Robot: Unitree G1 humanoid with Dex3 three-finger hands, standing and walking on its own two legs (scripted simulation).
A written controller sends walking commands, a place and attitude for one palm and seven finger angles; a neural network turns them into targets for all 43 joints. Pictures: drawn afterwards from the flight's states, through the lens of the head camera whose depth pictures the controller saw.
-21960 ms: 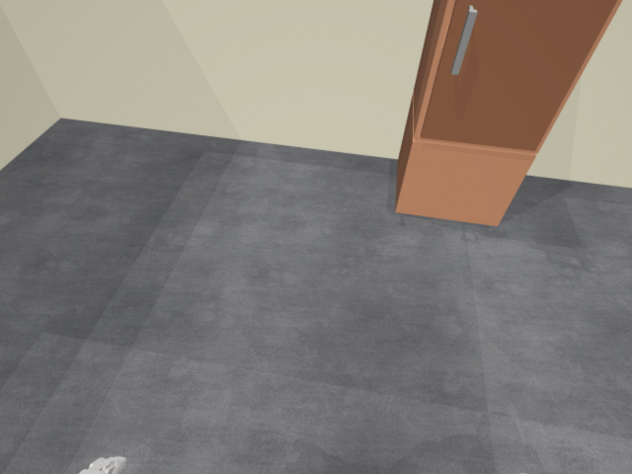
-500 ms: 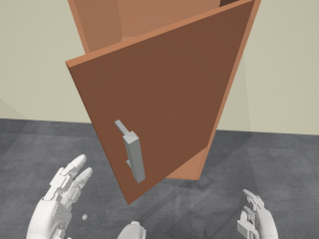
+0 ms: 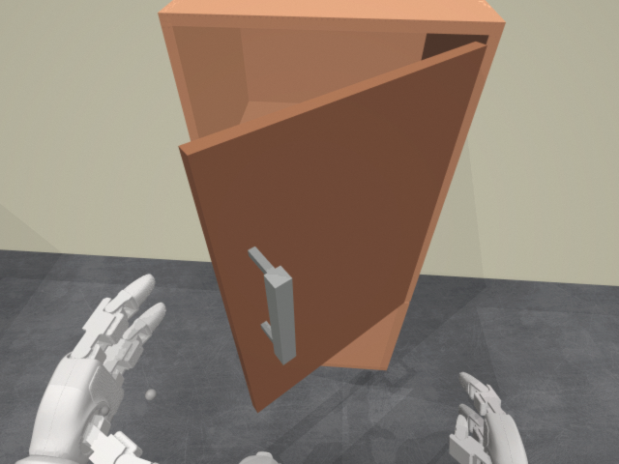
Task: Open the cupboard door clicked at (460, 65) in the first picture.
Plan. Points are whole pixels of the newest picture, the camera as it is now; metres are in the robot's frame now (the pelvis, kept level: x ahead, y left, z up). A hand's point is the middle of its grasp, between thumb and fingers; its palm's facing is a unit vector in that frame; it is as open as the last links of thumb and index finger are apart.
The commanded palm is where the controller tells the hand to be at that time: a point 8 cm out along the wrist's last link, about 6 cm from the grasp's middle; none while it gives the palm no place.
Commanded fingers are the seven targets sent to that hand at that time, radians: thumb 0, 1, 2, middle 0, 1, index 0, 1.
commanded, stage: draw the hand back to the body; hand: left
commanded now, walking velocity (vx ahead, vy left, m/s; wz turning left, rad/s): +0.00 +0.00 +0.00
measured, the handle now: (272, 309) +0.29 +0.08 +0.08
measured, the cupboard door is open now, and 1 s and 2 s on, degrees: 42 42 42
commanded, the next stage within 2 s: step back with the hand held close in 1.12 s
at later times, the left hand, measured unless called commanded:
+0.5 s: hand (81, 310) +0.21 +0.24 +0.18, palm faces +0.34 -0.86 -0.39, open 12.0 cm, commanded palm +0.17 +0.28 +0.20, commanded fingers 0.00 0.51 0.74 -0.19 -0.30 -0.19 -0.30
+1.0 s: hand (79, 260) +0.25 +0.24 +0.21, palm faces +0.42 -0.82 -0.39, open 7.5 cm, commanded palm +0.20 +0.28 +0.23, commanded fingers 0.00 0.90 0.90 -0.20 -0.30 -0.20 -0.30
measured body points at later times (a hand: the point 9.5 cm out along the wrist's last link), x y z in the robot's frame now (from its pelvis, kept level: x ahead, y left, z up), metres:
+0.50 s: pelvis +0.03 +0.01 +0.05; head +0.01 +0.00 +0.50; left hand +0.19 +0.28 +0.20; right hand +0.22 -0.21 -0.02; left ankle +0.07 +0.13 -0.68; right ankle -0.02 -0.13 -0.68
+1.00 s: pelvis +0.05 -0.01 +0.06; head +0.04 -0.03 +0.51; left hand +0.22 +0.29 +0.23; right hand +0.23 -0.24 -0.02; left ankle +0.07 +0.13 -0.68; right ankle -0.02 -0.13 -0.68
